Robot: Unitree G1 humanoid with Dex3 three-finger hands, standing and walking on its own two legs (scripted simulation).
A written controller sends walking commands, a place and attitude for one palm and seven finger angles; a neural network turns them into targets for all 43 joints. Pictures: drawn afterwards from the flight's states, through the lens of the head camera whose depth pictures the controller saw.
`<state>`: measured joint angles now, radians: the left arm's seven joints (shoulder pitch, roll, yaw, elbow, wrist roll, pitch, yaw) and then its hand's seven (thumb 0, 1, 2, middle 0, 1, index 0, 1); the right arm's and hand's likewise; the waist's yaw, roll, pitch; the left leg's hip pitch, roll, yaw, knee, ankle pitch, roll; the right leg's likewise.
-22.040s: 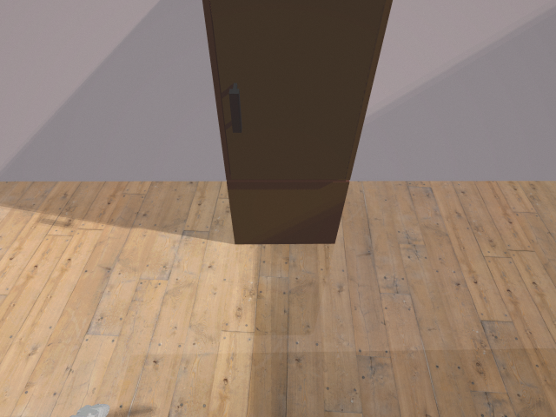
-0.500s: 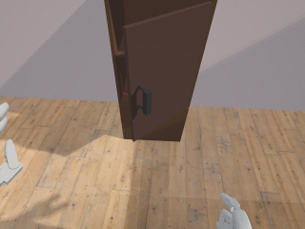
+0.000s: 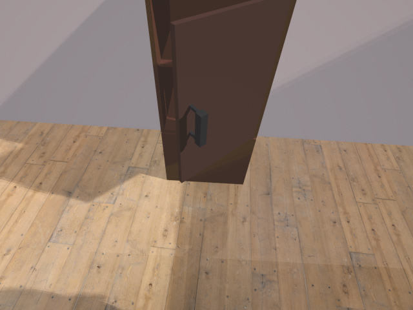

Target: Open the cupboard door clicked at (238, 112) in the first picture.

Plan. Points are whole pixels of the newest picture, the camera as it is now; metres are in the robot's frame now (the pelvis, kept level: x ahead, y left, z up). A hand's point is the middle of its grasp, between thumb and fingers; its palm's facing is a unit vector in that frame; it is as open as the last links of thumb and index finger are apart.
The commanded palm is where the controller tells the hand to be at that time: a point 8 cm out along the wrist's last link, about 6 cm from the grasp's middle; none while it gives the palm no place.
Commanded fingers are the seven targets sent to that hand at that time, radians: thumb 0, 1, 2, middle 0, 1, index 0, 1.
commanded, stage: let the arm hang, fingers relaxed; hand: left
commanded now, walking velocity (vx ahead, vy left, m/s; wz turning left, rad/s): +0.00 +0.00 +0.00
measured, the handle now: (196, 125) +0.62 +0.05 -0.04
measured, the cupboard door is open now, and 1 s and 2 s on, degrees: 42 42 42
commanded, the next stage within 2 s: look to check the result in 0.80 s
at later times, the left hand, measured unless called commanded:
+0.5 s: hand out of the picture -0.03 +0.15 -0.17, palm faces +0.07 -0.98 -0.19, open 7.4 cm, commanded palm none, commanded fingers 0.00 0.90 0.90 -0.20 -0.30 -0.20 -0.30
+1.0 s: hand out of the picture +0.01 +0.14 -0.17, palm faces +0.07 -0.98 -0.18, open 7.4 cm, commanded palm none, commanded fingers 0.00 0.90 0.90 -0.20 -0.30 -0.20 -0.30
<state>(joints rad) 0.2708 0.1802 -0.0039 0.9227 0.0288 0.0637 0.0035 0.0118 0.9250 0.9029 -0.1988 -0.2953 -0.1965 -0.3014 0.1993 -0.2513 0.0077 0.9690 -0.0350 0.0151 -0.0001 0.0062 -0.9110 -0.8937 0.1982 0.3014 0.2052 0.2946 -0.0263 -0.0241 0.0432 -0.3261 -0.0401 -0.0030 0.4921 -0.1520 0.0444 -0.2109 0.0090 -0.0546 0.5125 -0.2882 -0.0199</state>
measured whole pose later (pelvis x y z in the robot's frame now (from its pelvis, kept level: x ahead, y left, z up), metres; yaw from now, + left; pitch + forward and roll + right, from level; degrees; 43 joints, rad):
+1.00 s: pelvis +0.03 -0.02 +0.01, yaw +1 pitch -2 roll +0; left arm 0.31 0.13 0.02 1.14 0.01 0.01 0.03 0.00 0.91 0.90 -0.20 -0.30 -0.20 -0.30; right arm 0.29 -0.12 0.00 1.15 -0.02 0.01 -0.04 0.00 -0.91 -0.89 0.20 0.30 0.20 0.29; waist -0.01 0.00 0.06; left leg -0.24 -0.03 -0.03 0.45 -0.18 0.01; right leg -0.10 0.03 -0.08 0.42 -0.30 -0.05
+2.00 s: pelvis +0.03 -0.05 -0.01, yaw -12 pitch +0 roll +1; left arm 0.19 0.20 0.10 0.98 0.02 0.06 -0.02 0.01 0.91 0.90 -0.20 -0.30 -0.19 -0.30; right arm 0.22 -0.21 -0.05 1.01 -0.04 0.02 -0.05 0.00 -0.91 -0.89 0.20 0.30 0.21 0.29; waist 0.01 0.04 0.11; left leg -0.28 0.10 0.16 0.56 -0.28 -0.02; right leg -0.33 0.00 -0.03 0.77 -0.46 -0.02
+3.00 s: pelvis +0.04 -0.08 +0.00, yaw -45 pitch +1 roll +0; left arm 0.17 0.22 0.07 0.90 0.03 0.06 -0.01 0.00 0.90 0.90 -0.20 -0.30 -0.20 -0.30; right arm 0.19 -0.24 -0.06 0.90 -0.01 0.05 -0.02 0.01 -0.91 -0.89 0.20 0.30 0.20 0.29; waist -0.01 -0.02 0.10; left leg -0.41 0.03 0.03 0.84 -0.43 -0.05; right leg -0.32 0.05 0.08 0.57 -0.26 -0.02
